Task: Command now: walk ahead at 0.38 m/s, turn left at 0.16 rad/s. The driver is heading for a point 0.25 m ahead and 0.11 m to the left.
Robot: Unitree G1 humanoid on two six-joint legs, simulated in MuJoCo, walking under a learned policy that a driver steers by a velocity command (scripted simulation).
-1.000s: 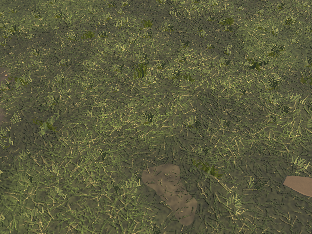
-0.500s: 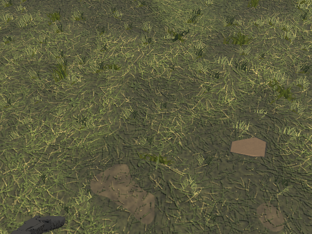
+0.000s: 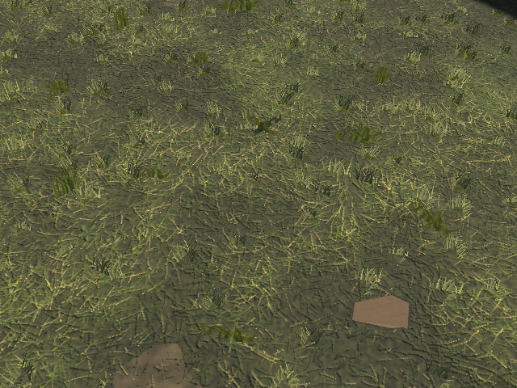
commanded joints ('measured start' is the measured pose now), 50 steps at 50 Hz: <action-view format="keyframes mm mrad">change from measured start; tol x16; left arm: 1 -174 15 -5 -109 -6 -38 -17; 9 232 245 64 -3 35 -37 7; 18 -34 95 6 44 24 -33 19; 27 170 33 -26 154 34 -12 15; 50 67 74 -21 305 17 68 60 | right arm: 1 -25 -197 -51 -63 9 -8 -2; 50 -332 -89 -34 -13 -16 46 -4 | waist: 1 -14 174 54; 7 157 92 -68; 9 152 -273 -198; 14 50 -95 -22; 24 33 -63 -51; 27 126 168 -148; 50 84 23 -5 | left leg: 1 -22 155 -177 -171 5 182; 6 -166 147 -206 -14 20 122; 7 -226 73 -132 197 58 67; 9 -559 -76 -94 752 -353 -39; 11 -577 -9 -117 856 -262 -30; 23 -159 -5 9 201 152 -22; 27 147 180 -179 133 686 149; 30 18 77 -117 138 412 104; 37 7 51 -83 180 575 89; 50 -41 18 -54 133 321 66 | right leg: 1 1 28 -33 -180 40 28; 6 374 27 -16 -363 135 -10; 8 761 -315 411 -436 189 -164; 9 708 -398 634 -518 230 -273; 13 458 -254 229 -507 593 -209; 19 325 -184 57 -521 771 -212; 23 330 -197 77 -475 641 -192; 28 236 -30 3 -378 -18 5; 37 319 -39 3 -376 212 4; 50 300 -35 -6 -418 67 -2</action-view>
